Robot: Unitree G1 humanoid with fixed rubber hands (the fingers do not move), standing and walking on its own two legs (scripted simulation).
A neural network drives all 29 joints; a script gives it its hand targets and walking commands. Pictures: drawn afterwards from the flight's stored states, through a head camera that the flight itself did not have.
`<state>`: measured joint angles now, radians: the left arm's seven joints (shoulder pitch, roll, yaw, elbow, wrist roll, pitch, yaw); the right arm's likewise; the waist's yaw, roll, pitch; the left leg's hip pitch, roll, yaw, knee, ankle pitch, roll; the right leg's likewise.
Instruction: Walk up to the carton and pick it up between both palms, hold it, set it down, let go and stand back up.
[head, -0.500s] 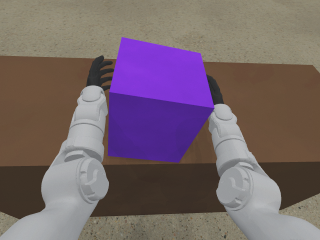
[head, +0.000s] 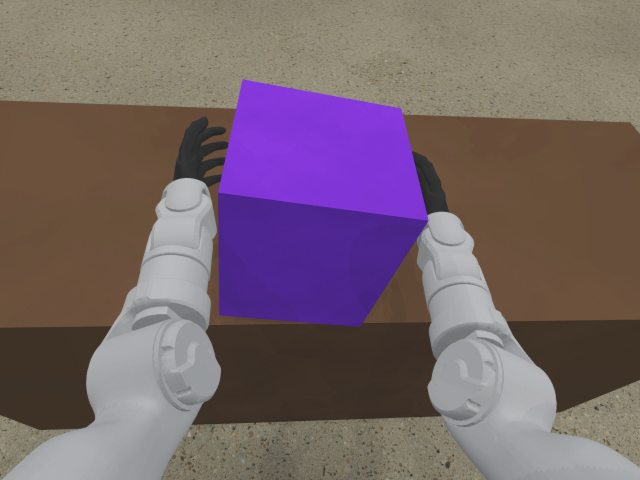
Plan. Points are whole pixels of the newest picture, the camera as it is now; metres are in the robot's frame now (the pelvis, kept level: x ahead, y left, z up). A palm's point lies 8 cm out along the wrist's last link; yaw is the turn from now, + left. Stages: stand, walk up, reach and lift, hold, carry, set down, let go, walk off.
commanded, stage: set down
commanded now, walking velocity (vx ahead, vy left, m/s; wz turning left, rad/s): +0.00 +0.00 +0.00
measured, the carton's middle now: (307, 215) +0.45 +0.02 +0.06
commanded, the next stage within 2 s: none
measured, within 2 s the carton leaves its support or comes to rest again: rests again in 0.86 s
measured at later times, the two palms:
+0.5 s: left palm (190, 189) +0.45 +0.17 +0.11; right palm (427, 213) +0.43 -0.13 +0.09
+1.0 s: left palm (187, 194) +0.45 +0.17 +0.10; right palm (425, 213) +0.43 -0.13 +0.09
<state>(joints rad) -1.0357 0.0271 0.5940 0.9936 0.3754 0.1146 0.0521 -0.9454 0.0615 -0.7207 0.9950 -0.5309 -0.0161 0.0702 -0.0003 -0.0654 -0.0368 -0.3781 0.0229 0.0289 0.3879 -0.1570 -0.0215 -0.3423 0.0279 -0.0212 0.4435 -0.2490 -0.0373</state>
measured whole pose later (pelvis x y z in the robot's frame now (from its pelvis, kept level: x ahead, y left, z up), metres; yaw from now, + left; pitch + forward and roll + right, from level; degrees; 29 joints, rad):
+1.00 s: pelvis +0.00 +0.00 +0.00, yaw +0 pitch +9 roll +1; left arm -1.00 0.02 0.63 0.99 0.40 0.06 0.03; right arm -0.94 0.10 -0.76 0.96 -0.56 -0.03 0.08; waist 0.00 -0.07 -0.03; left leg -0.38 0.02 0.03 0.39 -0.16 -0.02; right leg -0.34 0.03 -0.02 0.44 -0.25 -0.04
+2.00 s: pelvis +0.02 -0.02 +0.00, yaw +0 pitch +21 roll +1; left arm -0.92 0.17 0.34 1.23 -0.03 -0.16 0.07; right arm -0.82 -0.20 0.07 1.17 0.12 -0.29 -0.09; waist 0.02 0.03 -0.18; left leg -0.58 0.04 0.03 0.33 -0.12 -0.03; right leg -0.58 0.05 -0.03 0.46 -0.23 -0.03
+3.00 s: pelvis -0.05 +0.01 +0.00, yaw -1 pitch +13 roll -1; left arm -0.28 0.10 0.14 0.24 -0.10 0.24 0.17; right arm -0.31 -0.30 0.01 0.51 0.31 0.05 0.09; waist 0.05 -0.11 -0.16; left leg -0.54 0.04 0.03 0.34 -0.03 -0.02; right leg -0.51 0.04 -0.04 0.36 -0.09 -0.06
